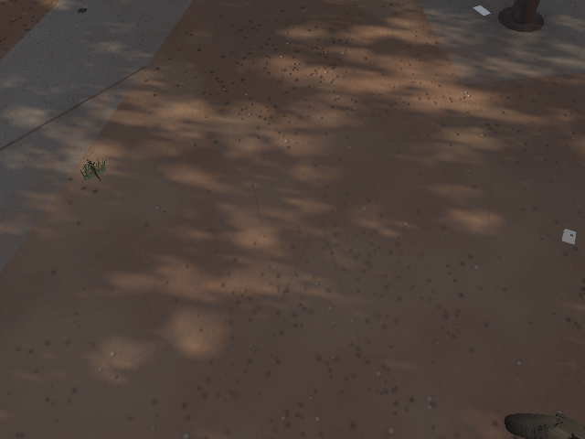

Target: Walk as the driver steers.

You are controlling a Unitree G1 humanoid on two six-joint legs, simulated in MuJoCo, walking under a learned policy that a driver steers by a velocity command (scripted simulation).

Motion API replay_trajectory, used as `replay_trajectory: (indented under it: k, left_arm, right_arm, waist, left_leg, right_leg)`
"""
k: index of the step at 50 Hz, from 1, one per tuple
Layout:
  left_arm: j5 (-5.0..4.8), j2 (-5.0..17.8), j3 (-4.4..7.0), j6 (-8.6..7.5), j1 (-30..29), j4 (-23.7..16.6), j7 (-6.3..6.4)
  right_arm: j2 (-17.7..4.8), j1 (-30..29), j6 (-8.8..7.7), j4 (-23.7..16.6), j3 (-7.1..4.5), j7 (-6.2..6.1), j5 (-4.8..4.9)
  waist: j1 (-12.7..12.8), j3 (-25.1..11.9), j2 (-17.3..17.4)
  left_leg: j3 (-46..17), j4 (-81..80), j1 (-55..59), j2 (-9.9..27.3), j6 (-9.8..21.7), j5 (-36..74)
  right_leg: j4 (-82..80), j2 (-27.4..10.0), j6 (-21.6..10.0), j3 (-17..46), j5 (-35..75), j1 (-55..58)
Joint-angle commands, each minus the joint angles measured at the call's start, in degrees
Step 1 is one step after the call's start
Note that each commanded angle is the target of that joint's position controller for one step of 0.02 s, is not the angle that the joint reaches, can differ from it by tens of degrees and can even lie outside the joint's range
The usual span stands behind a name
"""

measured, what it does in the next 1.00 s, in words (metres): walks ahead, turning right: left foot, then right foot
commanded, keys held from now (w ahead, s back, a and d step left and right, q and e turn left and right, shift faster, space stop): w+e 1.00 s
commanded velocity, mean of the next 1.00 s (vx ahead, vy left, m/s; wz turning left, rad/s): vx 0.50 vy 0.00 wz -0.50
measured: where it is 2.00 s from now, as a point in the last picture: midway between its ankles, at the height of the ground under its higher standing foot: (558, 285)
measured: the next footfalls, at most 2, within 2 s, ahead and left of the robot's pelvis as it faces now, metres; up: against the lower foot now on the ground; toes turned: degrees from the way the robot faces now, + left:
left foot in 0.08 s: +0.22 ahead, +0.14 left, +0.00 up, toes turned -3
right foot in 0.60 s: +0.43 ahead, -0.18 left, +0.00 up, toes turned -22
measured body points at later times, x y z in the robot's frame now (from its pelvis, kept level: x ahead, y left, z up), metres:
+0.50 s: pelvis +0.26 +0.01 -0.01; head +0.28 -0.01 +0.44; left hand +0.51 +0.20 -0.09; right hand +0.21 -0.28 -0.13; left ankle +0.18 +0.14 -0.74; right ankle +0.38 -0.17 -0.70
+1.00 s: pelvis +0.50 -0.12 +0.00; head +0.52 -0.15 +0.45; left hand +0.70 +0.11 -0.10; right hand +0.58 -0.45 -0.08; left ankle +0.75 -0.07 -0.70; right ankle +0.40 -0.16 -0.74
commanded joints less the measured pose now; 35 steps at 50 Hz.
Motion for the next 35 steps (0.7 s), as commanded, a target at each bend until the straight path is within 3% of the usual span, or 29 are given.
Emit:
replay_trajectory:
  k: [1, 3, 4, 5, 6, 7, 8, 9, 10, 12, 16, 20, 24, 26, 28, 29, 30, 31, 32, 33, 34, 35]
  left_arm:
    - [-0.37, 10.67, 2.64, 0.25, 0.21, -2.31, 0.68]
    - [-0.24, 10.77, 2.63, 0.73, -0.83, -2.30, 0.96]
    - [0.28, 8.80, 1.89, 0.60, -0.97, -2.67, 0.93]
    - [2.02, 4.48, 0.35, 0.35, -1.38, -4.77, 1.00]
    - [0.18, 0.88, -0.62, -0.62, 6.70, -5.47, 0.90]
    - [-1.04, 7.19, 0.90, -0.72, 3.59, -4.30, 0.99]
    - [-1.27, 8.99, 1.65, -0.61, -1.47, -5.47, 0.92]
    - [-0.82, 8.12, 1.64, -0.30, -3.46, -5.68, 1.08]
    - [-0.27, 7.42, 1.84, 0.18, -4.48, -5.97, 1.06]
    - [-0.50, 5.17, 1.76, 1.50, -3.37, -5.97, 0.79]
    - [0.15, 3.51, 1.54, 2.70, -7.19, -8.22, 0.65]
    - [0.12, 2.39, 0.88, 2.15, -13.51, -10.13, -0.90]
    - [0.10, 2.91, 0.80, 2.31, -19.86, -13.24, -2.10]
    - [0.25, 3.91, 1.22, 2.49, -20.79, -14.50, -2.50]
    - [0.49, 6.10, 2.49, 2.84, -16.47, -14.32, -2.49]
    - [0.32, 8.24, 3.95, 2.96, -8.50, -12.31, -2.21]
    - [0.06, 12.51, 6.12, 3.40, 1.71, -9.45, -1.27]
    - [-0.73, 20.24, 7.45, 3.32, 1.68, -9.41, -0.48]
    - [-0.26, 17.12, 6.07, 2.17, 2.57, -12.01, -0.89]
    - [0.37, 13.17, 4.81, 1.18, 1.09, -11.43, -1.28]
    - [0.40, 11.73, 4.34, 0.66, -1.41, -11.35, -1.22]
    - [0.44, 9.72, 3.69, 0.59, -5.51, -11.89, -1.08]
  right_arm:
    - [-5.25, -4.32, -1.76, -5.31, -1.61, 0.57, 0.27]
    - [-7.45, 2.14, -2.11, -3.56, -2.82, 0.26, 0.07]
    - [-10.16, 9.58, -2.19, -1.90, -4.06, -0.30, -0.55]
    - [-14.76, 19.86, -1.88, -0.95, -5.20, -1.04, -1.43]
    - [-16.60, 21.14, -1.04, 0.35, -5.55, -0.68, -1.45]
    - [-10.91, 19.75, -0.82, -0.12, -4.27, -0.66, -0.77]
    - [-8.48, 16.85, -0.84, -0.07, -3.49, -0.83, -0.39]
    - [-7.27, 13.20, -0.94, -0.11, -2.99, -0.74, -0.72]
    - [-5.70, 10.52, -1.06, 0.14, -2.65, -0.59, -0.98]
    - [-4.98, 7.99, -1.74, 0.81, -2.74, -0.63, -1.38]
    - [-7.16, 7.96, -2.49, 2.92, -3.79, -1.16, -1.36]
    - [-9.17, 8.88, -1.80, 4.33, -4.38, -1.79, -1.04]
    - [-11.30, 11.82, -0.65, 6.19, -5.18, -1.93, 0.12]
    - [-12.42, 12.22, 0.17, 6.83, -5.63, -1.95, 0.78]
    - [-14.13, 11.42, 0.95, 6.76, -6.14, -2.21, 1.37]
    - [-13.95, 10.46, 1.45, 6.57, -6.01, -2.33, 1.63]
    - [-11.91, 11.62, 1.34, 6.15, -5.15, -2.57, 0.72]
    - [-3.93, 16.55, 0.24, 2.73, -2.50, -1.97, -2.12]
    - [-5.97, 12.82, -1.96, 2.09, -2.22, -1.32, -0.58]
    - [-9.94, 6.53, -3.15, 0.43, -3.27, -0.82, 1.89]
    - [-9.08, 5.12, -3.85, -0.06, -2.85, -0.97, 1.72]
    - [-9.05, 5.16, -3.97, 0.64, -2.97, -1.44, 0.16]
  waist:
    - [-2.83, 1.15, -6.86]
    - [-7.09, -2.04, -7.00]
    - [-10.65, -7.52, -5.93]
    - [-14.42, -17.28, 2.38]
    - [-10.47, -23.45, 18.62]
    - [-12.21, -17.48, 10.47]
    - [-12.15, -10.33, 6.91]
    - [-10.34, -6.92, 3.44]
    - [-8.84, -3.91, 3.67]
    - [-6.44, -2.09, 5.20]
    - [-5.85, 0.33, 1.87]
    - [-7.87, 1.84, 0.79]
    - [-9.81, 3.86, 0.36]
    - [-9.28, 3.83, 0.84]
    - [-5.94, -0.07, 2.62]
    - [-1.20, -4.20, 1.74]
    - [3.03, -9.60, -1.60]
    - [-2.72, -12.84, -18.90]
    - [-0.12, -22.94, -13.97]
    - [1.33, -15.65, -9.09]
    - [-0.62, -10.51, -6.56]
    - [-3.17, -6.90, -3.70]
  left_leg:
    - [0.54, -4.27, 5.98, -2.10, 0.93, -1.30]
    - [1.93, -7.54, 16.88, -3.35, 2.78, -3.37]
    - [0.35, -6.49, 29.23, -0.76, 4.76, -2.57]
    - [-11.87, -4.33, 45.83, 11.54, 8.32, -0.90]
    - [-34.81, -11.02, 57.62, 21.16, 15.95, -14.17]
    - [-34.09, -14.10, 52.90, 18.99, 14.38, -22.53]
    - [-25.29, -15.07, 46.13, 17.13, 12.34, -21.50]
    - [-19.76, -16.75, 39.31, 14.80, 11.45, -16.38]
    - [-15.14, -18.73, 34.10, 12.89, 11.30, -12.48]
    - [-8.82, -22.30, 27.83, 11.51, 11.32, -7.63]
    - [-0.56, -25.23, 26.71, 12.13, 12.35, 0.39]
    - [7.58, -25.56, 28.06, 10.59, 10.64, 2.54]
    - [10.73, -24.20, 33.91, 12.52, 9.17, 2.80]
    - [12.12, -20.69, 37.41, 13.37, 8.09, 9.62]
    - [14.31, -10.88, 38.81, 12.74, 6.63, 28.74]
    - [16.31, 0.10, 36.43, 10.77, 5.12, 33.93]
    - [16.90, 15.59, 25.71, 8.32, 2.62, 25.10]
    - [15.13, 37.84, -1.35, -1.75, -1.65, -24.95]
    - [-0.02, 46.64, -8.58, -5.73, -1.39, -35.21]
    - [-1.94, 46.92, -13.79, -2.85, 0.12, -29.99]
    - [-1.61, 42.55, -13.05, -0.51, 1.22, -25.02]
    - [-1.68, 37.48, -9.47, 1.46, 1.10, -21.74]
  right_leg:
    - [-1.19, -15.47, -8.30, 11.58, 17.05, -2.38]
    - [5.72, -13.87, -6.35, 10.99, 23.72, -3.19]
    - [15.61, -10.57, -4.47, 8.72, 24.22, -7.54]
    - [34.33, -5.55, -1.83, 4.90, 7.67, -18.68]
    - [50.15, -0.23, 0.44, 3.89, -18.81, -36.40]
    - [56.40, -3.42, 0.78, 7.47, -16.87, -41.73]
    - [56.97, -5.39, 0.68, 6.45, -11.47, -43.77]
    - [55.59, -7.38, 1.06, 5.50, -7.11, -41.55]
    - [53.22, -8.70, 1.33, 5.37, -4.32, -40.08]
    - [51.39, -10.26, 1.80, 5.15, -1.49, -35.61]
    - [44.84, -10.92, 2.96, 5.42, 5.54, -38.45]
    - [31.54, -10.05, 2.12, 2.27, 16.30, -36.04]
    - [24.11, -9.20, 0.01, -0.53, 14.87, -36.09]
    - [22.26, -7.77, -1.74, -2.46, 10.00, -35.04]
    - [21.60, -3.61, -4.17, -6.17, 4.36, -26.73]
    - [18.32, -0.50, -5.97, -7.80, 6.39, -15.96]
    - [17.19, -0.71, -8.39, -3.37, 8.53, 1.24]
    - [12.95, -16.16, -18.27, 27.20, 2.09, 20.48]
    - [2.37, -22.09, -22.96, 47.83, -8.10, 25.10]
    - [0.48, -21.02, -19.39, 40.99, -5.29, 21.23]
    - [1.01, -18.76, -17.47, 34.07, -1.01, 13.79]
    - [1.10, -16.50, -15.79, 28.24, 5.45, 5.85]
